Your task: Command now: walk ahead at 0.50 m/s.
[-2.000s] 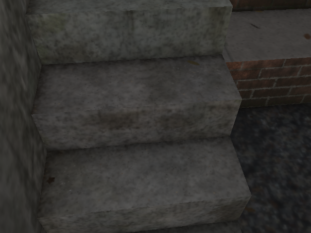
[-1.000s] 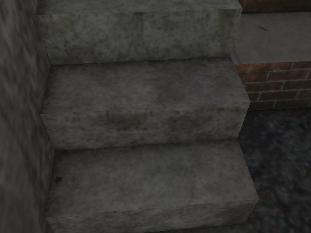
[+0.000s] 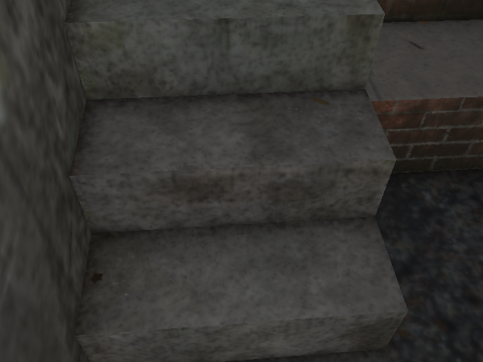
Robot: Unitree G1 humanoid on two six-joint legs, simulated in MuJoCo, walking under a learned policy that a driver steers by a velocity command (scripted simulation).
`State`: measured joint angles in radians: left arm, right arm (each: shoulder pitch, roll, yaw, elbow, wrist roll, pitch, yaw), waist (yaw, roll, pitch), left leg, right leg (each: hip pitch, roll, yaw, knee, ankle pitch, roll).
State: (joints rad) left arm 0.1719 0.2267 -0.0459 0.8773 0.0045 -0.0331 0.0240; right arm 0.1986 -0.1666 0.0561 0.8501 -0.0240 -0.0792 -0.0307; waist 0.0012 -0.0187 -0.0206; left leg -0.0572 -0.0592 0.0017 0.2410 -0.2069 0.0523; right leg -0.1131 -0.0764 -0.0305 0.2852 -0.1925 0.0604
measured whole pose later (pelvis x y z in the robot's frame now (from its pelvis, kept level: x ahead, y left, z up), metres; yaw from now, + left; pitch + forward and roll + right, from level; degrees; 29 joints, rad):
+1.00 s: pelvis +0.00 +0.00 +0.00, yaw +0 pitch +1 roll +0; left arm 0.17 0.22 -0.04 0.89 0.00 -0.03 0.03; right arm 0.21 -0.16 0.05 0.86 -0.02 -0.08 -0.03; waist 0.00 -0.02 -0.02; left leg -0.05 -0.06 -0.01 0.24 -0.20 0.05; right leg -0.11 -0.08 -0.04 0.28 -0.19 0.06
